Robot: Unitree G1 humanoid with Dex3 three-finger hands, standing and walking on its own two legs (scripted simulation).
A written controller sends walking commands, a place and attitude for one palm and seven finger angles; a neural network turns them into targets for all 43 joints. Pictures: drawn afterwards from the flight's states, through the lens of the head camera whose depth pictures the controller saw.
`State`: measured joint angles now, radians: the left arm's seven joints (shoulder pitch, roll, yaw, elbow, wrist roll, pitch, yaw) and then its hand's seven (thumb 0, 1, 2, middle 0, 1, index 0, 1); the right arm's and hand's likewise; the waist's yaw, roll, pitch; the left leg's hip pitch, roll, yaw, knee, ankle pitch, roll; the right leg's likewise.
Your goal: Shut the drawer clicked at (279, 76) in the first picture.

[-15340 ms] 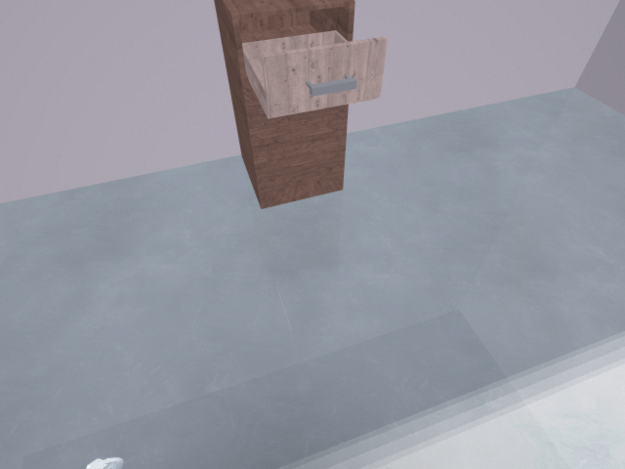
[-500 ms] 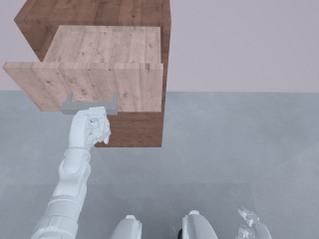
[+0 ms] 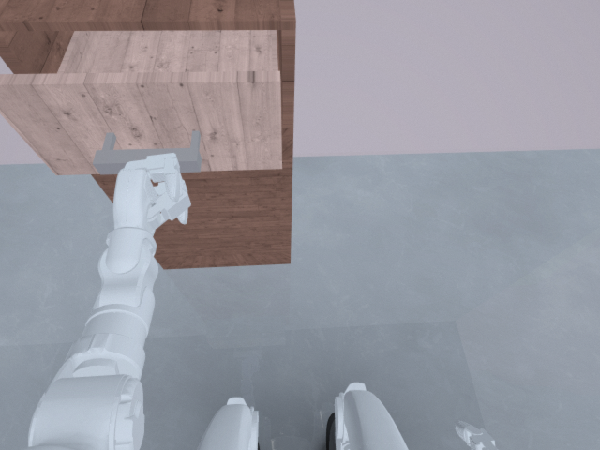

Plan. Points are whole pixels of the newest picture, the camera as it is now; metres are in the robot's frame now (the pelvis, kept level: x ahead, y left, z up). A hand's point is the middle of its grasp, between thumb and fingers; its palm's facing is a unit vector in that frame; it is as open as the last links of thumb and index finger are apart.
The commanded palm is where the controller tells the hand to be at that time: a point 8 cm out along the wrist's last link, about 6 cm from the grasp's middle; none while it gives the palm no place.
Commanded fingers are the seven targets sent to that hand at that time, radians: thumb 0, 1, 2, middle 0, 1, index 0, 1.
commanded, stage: push the drawer shut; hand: left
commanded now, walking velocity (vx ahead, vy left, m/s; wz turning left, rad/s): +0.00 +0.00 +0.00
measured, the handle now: (151, 149) +0.52 +0.20 +0.05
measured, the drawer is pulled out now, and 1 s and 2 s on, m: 0.10 0.00 0.00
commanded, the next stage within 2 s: pull the fist back off the drawer in 1.06 s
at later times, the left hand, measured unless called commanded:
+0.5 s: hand (190, 156) +0.51 +0.15 +0.04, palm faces +0.03 -1.00 -0.05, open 3.2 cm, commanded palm +0.50 +0.19 +0.05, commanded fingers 0.00 0.90 0.90 -1.40 -1.60 -1.40 -1.60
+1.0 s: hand (188, 138) +0.54 +0.16 +0.04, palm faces +0.03 -1.00 -0.06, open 2.9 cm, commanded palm +0.56 +0.19 +0.05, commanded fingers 0.00 0.90 0.90 -1.40 -1.60 -1.40 -1.60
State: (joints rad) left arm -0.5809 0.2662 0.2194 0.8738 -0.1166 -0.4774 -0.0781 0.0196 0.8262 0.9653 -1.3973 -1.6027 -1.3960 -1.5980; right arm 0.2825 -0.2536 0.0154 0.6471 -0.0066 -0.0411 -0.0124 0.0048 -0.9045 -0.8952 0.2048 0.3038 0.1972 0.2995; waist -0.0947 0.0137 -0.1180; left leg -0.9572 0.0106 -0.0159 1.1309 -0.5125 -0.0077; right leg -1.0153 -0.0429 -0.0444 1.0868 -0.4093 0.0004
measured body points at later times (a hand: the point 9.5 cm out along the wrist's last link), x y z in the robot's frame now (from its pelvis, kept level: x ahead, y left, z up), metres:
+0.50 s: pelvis -0.01 +0.00 -0.01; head +0.13 +0.01 +0.42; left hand +0.50 +0.20 +0.05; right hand +0.02 -0.26 -0.13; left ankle +0.01 +0.12 -0.65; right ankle +0.06 -0.12 -0.65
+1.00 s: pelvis +0.00 +0.01 -0.02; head +0.16 +0.03 +0.40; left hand +0.54 +0.21 +0.05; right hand -0.01 -0.25 -0.13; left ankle +0.01 +0.12 -0.65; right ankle +0.06 -0.12 -0.65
